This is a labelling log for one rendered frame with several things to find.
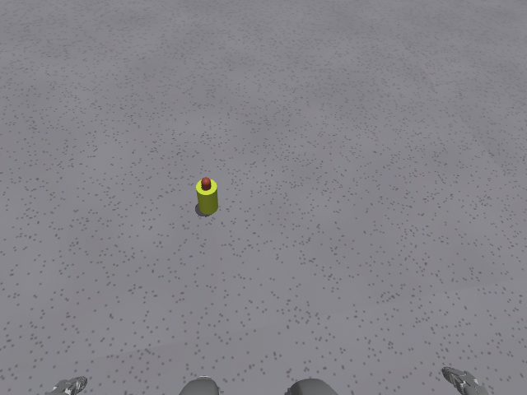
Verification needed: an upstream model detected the bottle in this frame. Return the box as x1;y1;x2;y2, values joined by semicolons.
196;178;218;215

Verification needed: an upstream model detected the right robot hand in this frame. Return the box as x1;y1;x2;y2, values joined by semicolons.
442;367;492;395

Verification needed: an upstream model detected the left robot hand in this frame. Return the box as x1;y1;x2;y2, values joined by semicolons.
45;377;87;395

